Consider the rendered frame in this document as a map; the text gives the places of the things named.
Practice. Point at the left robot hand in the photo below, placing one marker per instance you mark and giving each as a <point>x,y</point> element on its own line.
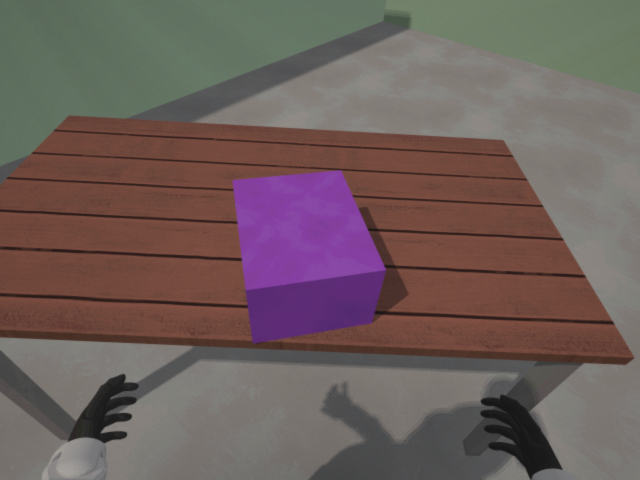
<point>93,420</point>

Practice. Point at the table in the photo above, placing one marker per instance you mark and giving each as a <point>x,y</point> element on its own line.
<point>125,230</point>

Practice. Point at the robot left forearm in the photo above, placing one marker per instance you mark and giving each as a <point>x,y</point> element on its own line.
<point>78,459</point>

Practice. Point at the carton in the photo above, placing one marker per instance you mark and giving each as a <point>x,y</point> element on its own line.
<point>309,262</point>

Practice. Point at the right robot hand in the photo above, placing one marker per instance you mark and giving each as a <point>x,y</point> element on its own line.
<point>532,448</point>

